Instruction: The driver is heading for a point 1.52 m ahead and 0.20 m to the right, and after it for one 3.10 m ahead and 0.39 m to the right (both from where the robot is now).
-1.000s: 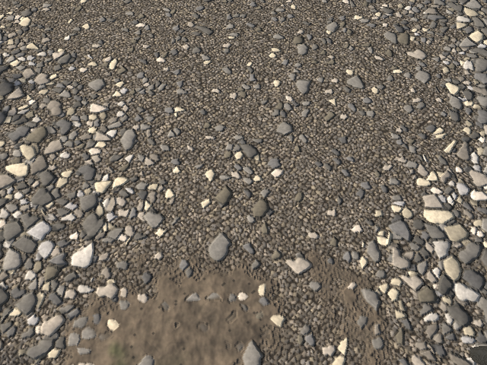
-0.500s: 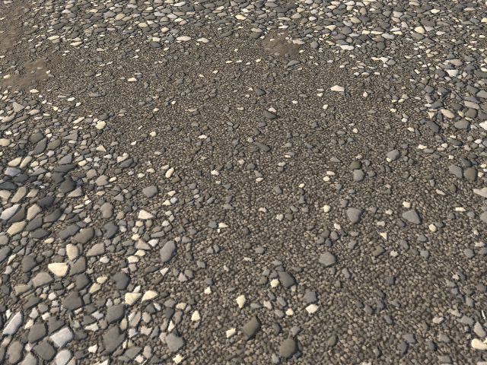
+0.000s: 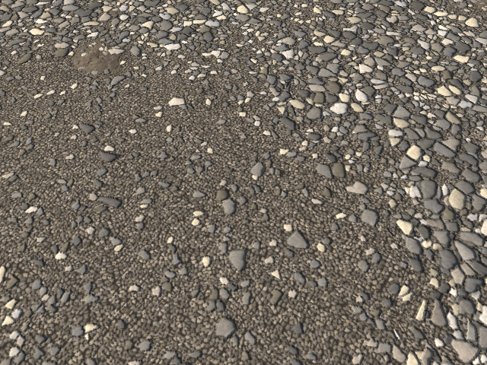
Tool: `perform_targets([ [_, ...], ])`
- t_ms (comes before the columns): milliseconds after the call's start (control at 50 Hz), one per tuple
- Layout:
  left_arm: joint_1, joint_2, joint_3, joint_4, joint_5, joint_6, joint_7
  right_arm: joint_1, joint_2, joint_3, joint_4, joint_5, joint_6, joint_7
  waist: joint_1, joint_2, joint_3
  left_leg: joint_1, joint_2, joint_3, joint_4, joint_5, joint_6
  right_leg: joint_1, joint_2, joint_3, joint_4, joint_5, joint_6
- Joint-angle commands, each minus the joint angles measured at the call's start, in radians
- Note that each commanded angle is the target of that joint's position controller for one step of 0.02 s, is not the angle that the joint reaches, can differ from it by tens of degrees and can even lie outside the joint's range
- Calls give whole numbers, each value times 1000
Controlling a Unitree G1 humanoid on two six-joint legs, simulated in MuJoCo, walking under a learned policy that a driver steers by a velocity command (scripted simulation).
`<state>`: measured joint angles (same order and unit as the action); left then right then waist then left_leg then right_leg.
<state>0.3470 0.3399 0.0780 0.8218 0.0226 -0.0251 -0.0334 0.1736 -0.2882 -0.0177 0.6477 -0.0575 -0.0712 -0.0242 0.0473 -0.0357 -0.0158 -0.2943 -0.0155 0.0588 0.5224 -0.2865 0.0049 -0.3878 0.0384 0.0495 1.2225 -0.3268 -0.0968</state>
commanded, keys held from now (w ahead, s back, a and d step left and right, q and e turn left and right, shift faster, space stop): w+e+shift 0.42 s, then w+q+shift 0.46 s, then q+shift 0.12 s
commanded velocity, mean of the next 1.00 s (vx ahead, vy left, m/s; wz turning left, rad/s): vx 0.96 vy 0.00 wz -0.25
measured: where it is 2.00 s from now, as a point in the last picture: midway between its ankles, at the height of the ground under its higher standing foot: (337, 149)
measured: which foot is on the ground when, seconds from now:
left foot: down 0.00-0.30, up 0.32-0.72, down 0.74-1.00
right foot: up 0.00-0.28, down 0.30-0.76, up 0.78-1.00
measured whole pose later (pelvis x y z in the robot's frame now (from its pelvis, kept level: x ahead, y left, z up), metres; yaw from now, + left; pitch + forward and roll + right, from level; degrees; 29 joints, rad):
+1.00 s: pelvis +0.94 -0.21 +0.01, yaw -11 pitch +1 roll +0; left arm 0.02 0.26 -0.05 0.59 0.06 -0.08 -0.02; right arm 0.52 -0.29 -0.06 0.88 0.00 -0.04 0.02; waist -0.07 -0.02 0.05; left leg -0.08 -0.18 -0.13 0.35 -0.26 0.15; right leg -0.70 -0.08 0.09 0.88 -0.15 0.03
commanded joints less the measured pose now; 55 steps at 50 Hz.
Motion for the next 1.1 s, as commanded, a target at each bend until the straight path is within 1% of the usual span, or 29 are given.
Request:
perform_targets([
  [20,-150,16,-12,-141,17,15,-33,182,-80,-35,39,19,-28,4,-91,132,94,270,310,-330,-350,-88,124,-439,-140,38,36,25,10],
  [80,-259,-5,-29,-215,16,29,-53,192,-54,-28,81,36,-48,19,-58,124,119,253,282,-116,-382,210,90,-499,-149,6,13,118,14],
  [120,-312,0,-41,-258,10,26,-66,131,-75,-32,87,32,-59,19,-18,140,140,175,249,25,-421,322,71,-438,-150,-23,-106,234,17],
  [180,-422,-6,-60,-285,9,21,-86,178,-109,-38,124,33,-63,17,-41,59,177,130,185,195,-445,622,33,-231,-75,-193,-376,349,-26],
  [220,-388,14,-57,-268,6,17,-80,237,-178,-52,136,33,-58,11,-17,87,109,235,206,211,-306,1134,18,-96,13,-262,-423,323,-62],
  [260,-167,77,-31,-208,5,12,-60,210,-250,-70,121,27,-27,-1,119,139,-37,268,250,195,31,1391,17,152,76,-246,-436,213,-101],
  [280,61,129,-3,-141,7,10,-43,160,-261,-72,98,23,-12,-3,221,143,-141,167,266,171,312,1349,28,418,87,-183,-473,179,-140],
  [300,160,177,29,-89,-1,14,-13,161,-228,-69,99,10,-4,11,225,43,-164,-40,170,168,676,677,14,638,56,-82,-546,127,-166],
  [320,80,269,48,-108,-12,28,9,181,-72,-27,55,-9,-11,26,99,-183,-112,-334,23,147,1091,-233,-10,685,-134,235,-523,258,-206],
  [340,62,337,66,-163,12,39,10,201,-134,-31,-60,25,-29,22,71,-186,-361,-570,-13,-86,1226,-216,-23,920,-288,702,-772,55,-395],
  [360,63,288,64,-163,2,42,21,96,-176,-28,-70,15,-49,23,93,2,-272,-611,47,-147,1124,-102,-19,815,-284,759,-921,-93,-345],
  [380,25,242,53,-143,1,33,31,81,-169,-21,-67,17,-55,24,34,65,-94,-588,85,-142,1005,-52,-19,621,-257,691,-968,-73,-308],
  [400,-4,214,45,-133,1,17,35,66,-153,-14,-58,1,-48,20,-14,124,-17,-518,114,-138,927,-71,-29,457,-212,612,-973,29,-289],
  [460,-56,119,3,-125,-5,-32,36,162,-109,-1,-18,-23,17,24,-122,153,44,-332,177,-116,716,-140,-63,141,-136,379,-1003,193,-262],
  [520,-25,103,0,-86,-8,-74,20,-36,-45,26,-91,4,17,45,-69,74,134,-284,200,-51,397,148,-44,24,-67,206,-1082,372,-205],
  [600,55,119,-1,-40,-26,-107,6,-140,-44,23,-84,52,9,70,9,55,130,-177,135,18,107,526,56,197,-93,84,-1212,525,-112],
  [660,84,164,5,-12,-3,-99,27,-128,-86,2,-59,45,5,72,-9,10,78,-182,27,64,49,393,105,467,-146,-16,-1106,1002,-55],
  [700,53,196,14,-16,34,-76,49,30,-142,-25,-12,47,11,65,-105,-67,-35,-53,-64,81,86,228,133,561,-186,-61,-853,1377,-17],
  [720,4,199,16,-28,54,-58,60,238,-171,-44,56,50,19,57,-206,-82,-120,112,-94,84,103,154,150,532,-192,-88,-604,1442,-4],
  [740,-55,190,12,-45,55,-48,65,450,-210,-68,117,43,27,45,-326,-43,-177,342,-63,25,75,73,183,361,-151,-127,-243,1299,8],
  [760,15,54,-22,-96,19,-63,45,484,-326,-106,135,23,36,33,-234,262,-223,648,170,-427,75,-143,348,-109,16,-117,263,439,76],
  [780,19,37,-41,-128,19,-91,29,386,-283,-99,121,36,43,45,-161,312,-295,707,279,-928,-194,-223,422,-343,112,9,377,-100,77],
  [820,-126,85,-56,-166,23,-113,30,279,-199,-90,110,47,36,48,-132,22,-89,458,256,-767,-269,-198,362,-376,-35,81,233,59,55],
  [840,-165,78,-62,-178,34,-110,28,272,-169,-81,120,46,33,45,-104,-29,-14,314,208,-673,-283,-121,328,-331,-68,64,142,58,58],
  [900,-169,47,-81,-214,58,-56,21,254,-151,-65,139,52,10,38,-17,10,105,63,107,-518,-324,134,314,-267,-108,27,-33,-2,111],
  [960,-302,12,-103,-284,37,-52,13,243,-185,-77,139,59,0,37,-21,21,147,-79,25,-367,-300,720,270,-166,-66,-74,-321,152,151],
  [1000,-352,-20,-114,-297,26,-56,11,282,-177,-85,157,71,11,40,-69,55,78,-72,-47,-301,-226,852,169,-40,-1,-115,-513,359,137],
  [1020,-450,-13,-93,-337,-11,-102,24,311,-127,-78,135,123,6,13,-127,15,50,-82,-48,-381,-216,661,132,11,67,-49,-644,396,147],
  [1100,-390,75,-36,-349,-35,-124,57,276,-173,-96,140,99,34,-22,-64,146,-61,54,-71,-455,-2,590,23,240,84,19,-842,580,135],
])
